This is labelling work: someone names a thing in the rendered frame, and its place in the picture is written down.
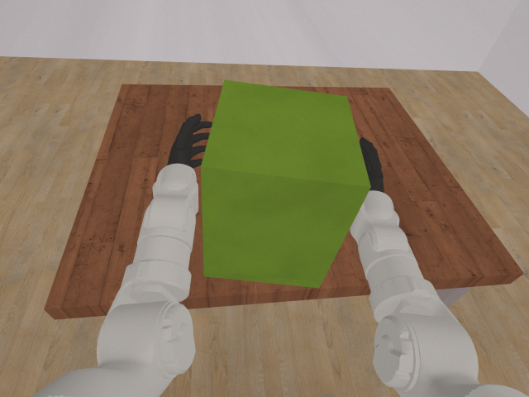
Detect left robot hand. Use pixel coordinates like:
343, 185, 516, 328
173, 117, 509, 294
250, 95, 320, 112
167, 114, 212, 168

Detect right robot forearm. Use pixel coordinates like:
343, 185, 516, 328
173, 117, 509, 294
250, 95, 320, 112
350, 190, 479, 373

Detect table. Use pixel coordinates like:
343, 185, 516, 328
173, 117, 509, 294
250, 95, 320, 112
44, 84, 524, 320

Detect left robot forearm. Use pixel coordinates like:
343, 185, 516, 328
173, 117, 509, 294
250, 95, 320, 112
97, 164, 198, 359

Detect carton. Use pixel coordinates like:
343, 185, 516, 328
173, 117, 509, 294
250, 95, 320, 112
201, 80, 371, 288

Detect right robot hand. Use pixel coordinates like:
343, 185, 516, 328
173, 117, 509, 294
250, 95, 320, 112
360, 137, 384, 193

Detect right robot upper arm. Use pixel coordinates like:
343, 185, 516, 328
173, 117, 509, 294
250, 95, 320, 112
373, 313, 529, 397

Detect left robot upper arm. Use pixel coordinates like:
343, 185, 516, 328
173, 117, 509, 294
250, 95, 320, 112
32, 300, 196, 397

